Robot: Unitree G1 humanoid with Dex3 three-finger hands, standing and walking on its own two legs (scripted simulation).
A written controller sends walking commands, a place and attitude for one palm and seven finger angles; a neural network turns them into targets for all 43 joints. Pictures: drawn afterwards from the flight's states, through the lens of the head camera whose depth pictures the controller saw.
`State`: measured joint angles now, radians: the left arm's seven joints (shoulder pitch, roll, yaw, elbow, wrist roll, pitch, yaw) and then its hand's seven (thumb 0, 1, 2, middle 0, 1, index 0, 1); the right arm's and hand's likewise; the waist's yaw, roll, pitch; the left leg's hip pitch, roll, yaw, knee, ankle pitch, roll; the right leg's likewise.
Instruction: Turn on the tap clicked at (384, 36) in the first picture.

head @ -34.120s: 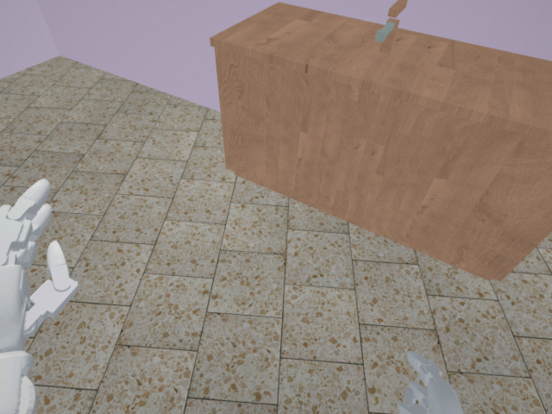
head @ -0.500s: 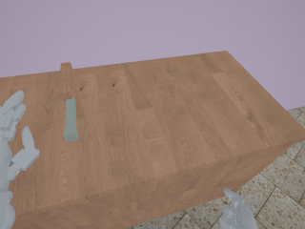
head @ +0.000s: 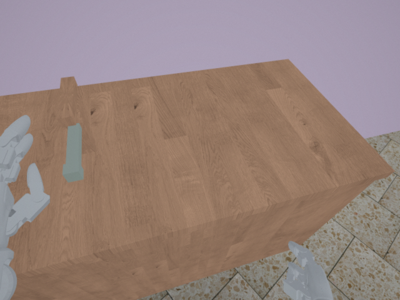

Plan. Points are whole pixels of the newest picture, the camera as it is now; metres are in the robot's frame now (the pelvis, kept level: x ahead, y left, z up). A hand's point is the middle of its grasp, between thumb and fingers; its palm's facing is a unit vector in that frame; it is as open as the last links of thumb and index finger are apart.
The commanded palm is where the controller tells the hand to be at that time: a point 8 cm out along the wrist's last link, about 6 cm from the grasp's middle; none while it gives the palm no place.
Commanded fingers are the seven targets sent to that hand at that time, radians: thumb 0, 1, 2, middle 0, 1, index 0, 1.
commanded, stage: shuffle to correct the standing spot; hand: left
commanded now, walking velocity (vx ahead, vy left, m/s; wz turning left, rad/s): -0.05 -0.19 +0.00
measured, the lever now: (73, 172) +0.32 +0.27 +0.07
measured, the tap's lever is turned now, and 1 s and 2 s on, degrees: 0 0 0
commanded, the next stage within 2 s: none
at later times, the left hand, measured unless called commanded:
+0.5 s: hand (72, 201) +0.22 +0.21 +0.16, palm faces +0.31 -0.86 -0.39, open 7.4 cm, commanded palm +0.16 +0.25 +0.17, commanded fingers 0.00 0.90 0.90 -0.20 -0.30 -0.20 -0.30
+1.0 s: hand (61, 201) +0.22 +0.22 +0.16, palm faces +0.31 -0.86 -0.40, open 7.4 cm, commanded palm +0.16 +0.26 +0.17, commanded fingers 0.00 0.90 0.90 -0.20 -0.30 -0.20 -0.30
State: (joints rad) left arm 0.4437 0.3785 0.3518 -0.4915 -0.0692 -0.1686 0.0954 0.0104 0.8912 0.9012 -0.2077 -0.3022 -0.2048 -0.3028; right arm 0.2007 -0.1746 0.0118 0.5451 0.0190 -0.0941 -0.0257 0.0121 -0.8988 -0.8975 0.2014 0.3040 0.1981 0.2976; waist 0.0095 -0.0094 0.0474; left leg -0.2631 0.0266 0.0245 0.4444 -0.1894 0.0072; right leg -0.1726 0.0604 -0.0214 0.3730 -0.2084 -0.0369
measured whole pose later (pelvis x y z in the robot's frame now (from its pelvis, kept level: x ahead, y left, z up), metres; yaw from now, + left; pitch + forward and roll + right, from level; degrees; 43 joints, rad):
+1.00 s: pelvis +0.00 -0.02 -0.01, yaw +0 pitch +1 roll -2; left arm 0.48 0.41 0.38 -0.56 -0.10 -0.13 0.09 0.01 0.89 0.90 -0.21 -0.30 -0.21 -0.30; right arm 0.20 -0.18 0.00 0.54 0.02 -0.08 -0.04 0.01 -0.90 -0.90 0.20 0.30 0.20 0.30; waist 0.00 0.00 0.05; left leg -0.33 0.07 0.00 0.54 -0.23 -0.02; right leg -0.22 0.10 -0.04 0.44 -0.24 -0.07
